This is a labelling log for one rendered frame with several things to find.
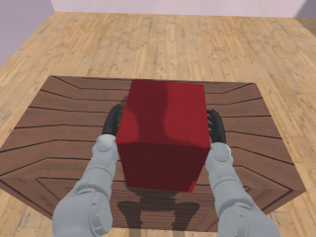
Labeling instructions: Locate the carton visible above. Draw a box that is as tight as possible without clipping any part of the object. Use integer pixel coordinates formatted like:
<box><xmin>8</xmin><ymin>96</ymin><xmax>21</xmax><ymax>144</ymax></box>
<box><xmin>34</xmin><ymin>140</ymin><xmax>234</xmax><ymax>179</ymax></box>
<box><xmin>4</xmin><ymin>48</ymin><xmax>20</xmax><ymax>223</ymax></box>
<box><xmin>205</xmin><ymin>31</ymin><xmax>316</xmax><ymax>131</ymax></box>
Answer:
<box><xmin>116</xmin><ymin>79</ymin><xmax>211</xmax><ymax>193</ymax></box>

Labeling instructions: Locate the left robot upper arm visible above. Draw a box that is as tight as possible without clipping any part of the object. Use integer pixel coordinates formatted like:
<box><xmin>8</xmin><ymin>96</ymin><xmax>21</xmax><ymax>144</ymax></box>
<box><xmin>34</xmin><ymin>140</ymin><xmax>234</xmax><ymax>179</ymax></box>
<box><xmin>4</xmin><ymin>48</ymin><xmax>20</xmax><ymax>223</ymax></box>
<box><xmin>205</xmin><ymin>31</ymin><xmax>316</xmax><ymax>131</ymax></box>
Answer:
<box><xmin>51</xmin><ymin>192</ymin><xmax>113</xmax><ymax>237</ymax></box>

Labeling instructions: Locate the right robot upper arm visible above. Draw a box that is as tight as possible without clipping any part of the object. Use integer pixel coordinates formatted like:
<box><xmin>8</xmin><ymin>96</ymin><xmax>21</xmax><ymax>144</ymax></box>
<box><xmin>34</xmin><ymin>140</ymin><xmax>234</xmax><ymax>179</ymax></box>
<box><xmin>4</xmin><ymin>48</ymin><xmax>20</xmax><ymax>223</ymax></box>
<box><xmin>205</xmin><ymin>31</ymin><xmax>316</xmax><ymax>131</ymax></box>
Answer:
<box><xmin>216</xmin><ymin>205</ymin><xmax>280</xmax><ymax>237</ymax></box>

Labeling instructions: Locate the pedestal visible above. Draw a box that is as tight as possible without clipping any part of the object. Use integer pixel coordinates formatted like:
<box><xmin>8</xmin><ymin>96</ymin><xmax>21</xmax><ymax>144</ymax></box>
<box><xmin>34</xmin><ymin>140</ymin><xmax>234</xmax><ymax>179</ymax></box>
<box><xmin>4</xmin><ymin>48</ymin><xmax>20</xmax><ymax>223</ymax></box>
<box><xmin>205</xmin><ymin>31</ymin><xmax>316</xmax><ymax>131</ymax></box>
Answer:
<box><xmin>0</xmin><ymin>75</ymin><xmax>307</xmax><ymax>233</ymax></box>

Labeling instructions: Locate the robot left hand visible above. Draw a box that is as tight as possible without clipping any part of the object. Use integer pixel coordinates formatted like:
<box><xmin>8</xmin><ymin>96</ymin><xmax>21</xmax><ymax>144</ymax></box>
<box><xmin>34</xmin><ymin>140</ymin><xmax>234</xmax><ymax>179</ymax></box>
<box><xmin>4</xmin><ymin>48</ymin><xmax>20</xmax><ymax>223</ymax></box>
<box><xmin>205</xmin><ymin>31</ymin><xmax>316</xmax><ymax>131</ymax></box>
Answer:
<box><xmin>102</xmin><ymin>104</ymin><xmax>125</xmax><ymax>136</ymax></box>

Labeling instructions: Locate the robot right hand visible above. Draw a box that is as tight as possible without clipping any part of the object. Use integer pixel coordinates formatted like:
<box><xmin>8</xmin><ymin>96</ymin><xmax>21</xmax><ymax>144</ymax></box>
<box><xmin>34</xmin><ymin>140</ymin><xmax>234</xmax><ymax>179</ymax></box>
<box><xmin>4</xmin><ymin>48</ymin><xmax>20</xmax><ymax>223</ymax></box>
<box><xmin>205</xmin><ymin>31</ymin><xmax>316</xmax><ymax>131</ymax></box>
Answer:
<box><xmin>206</xmin><ymin>109</ymin><xmax>226</xmax><ymax>144</ymax></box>

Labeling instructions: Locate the robot right forearm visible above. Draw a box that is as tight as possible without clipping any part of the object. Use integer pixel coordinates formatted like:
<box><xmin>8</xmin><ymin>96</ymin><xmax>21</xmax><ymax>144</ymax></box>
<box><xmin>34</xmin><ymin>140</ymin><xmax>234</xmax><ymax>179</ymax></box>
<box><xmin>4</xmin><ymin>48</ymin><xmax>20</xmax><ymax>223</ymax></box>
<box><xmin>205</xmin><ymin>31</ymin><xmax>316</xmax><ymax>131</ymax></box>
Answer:
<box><xmin>205</xmin><ymin>142</ymin><xmax>267</xmax><ymax>218</ymax></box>

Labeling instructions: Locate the robot left forearm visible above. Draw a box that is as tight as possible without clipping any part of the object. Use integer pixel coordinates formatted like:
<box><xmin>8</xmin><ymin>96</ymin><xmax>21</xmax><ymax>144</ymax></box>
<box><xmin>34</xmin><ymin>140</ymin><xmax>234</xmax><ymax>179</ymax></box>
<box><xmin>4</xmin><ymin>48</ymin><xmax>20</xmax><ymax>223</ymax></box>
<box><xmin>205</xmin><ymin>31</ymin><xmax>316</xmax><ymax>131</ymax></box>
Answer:
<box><xmin>51</xmin><ymin>134</ymin><xmax>119</xmax><ymax>235</ymax></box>

